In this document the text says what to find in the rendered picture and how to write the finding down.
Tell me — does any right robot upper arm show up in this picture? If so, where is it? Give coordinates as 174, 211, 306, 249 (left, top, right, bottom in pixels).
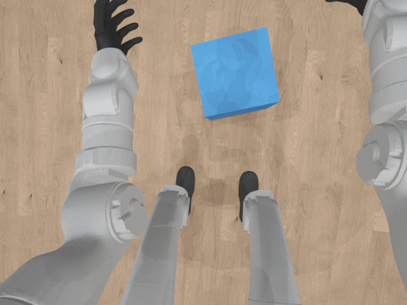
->
356, 119, 407, 293

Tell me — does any robot right hand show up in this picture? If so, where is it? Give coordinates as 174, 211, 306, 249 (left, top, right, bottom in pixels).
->
325, 0, 368, 16

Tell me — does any robot left hand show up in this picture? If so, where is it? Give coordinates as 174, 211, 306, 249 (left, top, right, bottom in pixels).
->
93, 0, 142, 56

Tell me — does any left robot upper arm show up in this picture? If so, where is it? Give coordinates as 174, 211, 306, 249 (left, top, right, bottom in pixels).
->
0, 181, 148, 305

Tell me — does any robot left thigh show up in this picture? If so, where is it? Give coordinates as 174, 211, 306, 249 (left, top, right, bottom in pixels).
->
120, 190, 190, 305

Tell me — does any carton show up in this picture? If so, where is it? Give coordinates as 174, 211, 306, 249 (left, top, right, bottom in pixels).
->
191, 27, 280, 120

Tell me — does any right robot forearm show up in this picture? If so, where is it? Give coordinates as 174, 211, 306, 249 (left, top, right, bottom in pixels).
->
362, 0, 407, 126

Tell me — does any right robot shin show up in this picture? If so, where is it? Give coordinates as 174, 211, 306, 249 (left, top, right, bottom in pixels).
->
244, 190, 280, 212

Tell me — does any left robot forearm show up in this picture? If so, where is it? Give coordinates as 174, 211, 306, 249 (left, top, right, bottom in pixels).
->
61, 48, 139, 225

